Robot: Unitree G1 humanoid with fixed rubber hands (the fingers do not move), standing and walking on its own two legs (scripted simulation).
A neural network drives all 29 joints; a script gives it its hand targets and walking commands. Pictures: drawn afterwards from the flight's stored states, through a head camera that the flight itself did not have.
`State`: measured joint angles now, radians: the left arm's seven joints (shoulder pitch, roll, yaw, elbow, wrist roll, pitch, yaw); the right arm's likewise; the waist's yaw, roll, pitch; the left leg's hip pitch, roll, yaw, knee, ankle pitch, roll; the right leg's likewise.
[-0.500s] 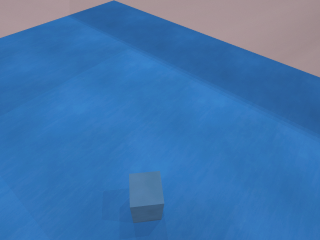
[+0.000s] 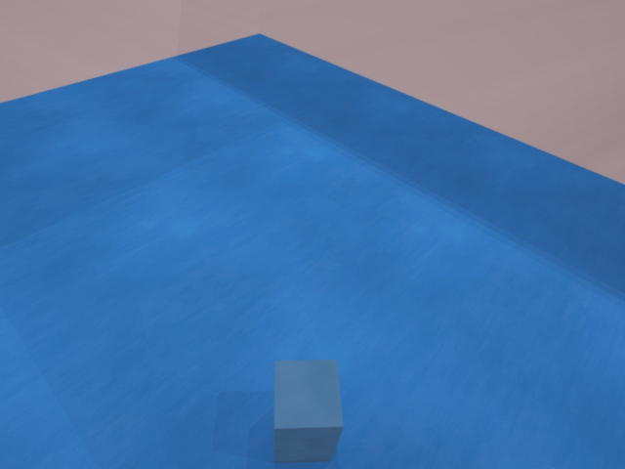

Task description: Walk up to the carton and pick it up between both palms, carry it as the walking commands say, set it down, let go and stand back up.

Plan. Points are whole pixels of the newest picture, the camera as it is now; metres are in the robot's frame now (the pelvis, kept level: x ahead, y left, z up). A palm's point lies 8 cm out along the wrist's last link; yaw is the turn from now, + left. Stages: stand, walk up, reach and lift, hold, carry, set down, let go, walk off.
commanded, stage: walk up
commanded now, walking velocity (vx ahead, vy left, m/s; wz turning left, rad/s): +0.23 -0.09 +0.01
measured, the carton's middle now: (304, 413) +0.42 -0.01 -0.61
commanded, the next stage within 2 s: none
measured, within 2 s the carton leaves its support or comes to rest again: neither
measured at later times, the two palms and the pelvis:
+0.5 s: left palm (169, 464) +0.18 +0.21 -0.15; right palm out of the picture +0.09 -0.22 -0.15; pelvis +0.13 -0.01 -0.01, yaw +3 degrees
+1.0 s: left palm out of the picture +0.12 +0.31 -0.15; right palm out of the picture +0.06 -0.22 -0.07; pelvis +0.04 +0.04 +0.02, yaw +3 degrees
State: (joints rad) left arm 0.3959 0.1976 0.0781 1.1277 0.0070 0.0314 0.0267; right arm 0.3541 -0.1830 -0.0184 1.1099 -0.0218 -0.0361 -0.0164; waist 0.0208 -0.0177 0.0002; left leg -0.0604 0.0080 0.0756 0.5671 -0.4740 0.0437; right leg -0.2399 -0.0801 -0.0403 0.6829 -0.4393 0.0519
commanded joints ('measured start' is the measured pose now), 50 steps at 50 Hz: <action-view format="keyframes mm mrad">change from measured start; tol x32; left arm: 1 -205 23 1 -111 -4 -27 -22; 10 -289 -9 -24 -200 24 -44 -32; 15 198 186 -4 -45 31 -74 8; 35 -334 158 -7 -244 26 35 33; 50 -89 78 -23 -135 31 61 -52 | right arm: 1 345 -96 -18 67 -6 -35 -37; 50 82 -123 -26 -163 8 15 -29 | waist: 1 -133 129 269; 16 105 -58 -273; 50 -53 236 -118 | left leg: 1 217 354 -296 -301 1027 5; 13 -80 172 18 18 1361 -7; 16 -301 -40 -108 728 -179 -77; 32 -187 40 -24 448 2 -83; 38 -340 509 -472 -298 808 136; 46 -57 298 -219 -210 678 -64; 50 17 209 -199 -369 129 -88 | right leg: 1 -606 58 11 486 19 -14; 12 32 162 -168 -28 277 -71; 16 536 -380 332 -154 1720 -388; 21 -34 -191 58 -347 822 -284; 27 -85 -311 120 -262 1108 -328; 33 -235 -179 82 -315 396 -236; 37 -430 145 131 570 -232 -48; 50 -269 157 105 469 203 43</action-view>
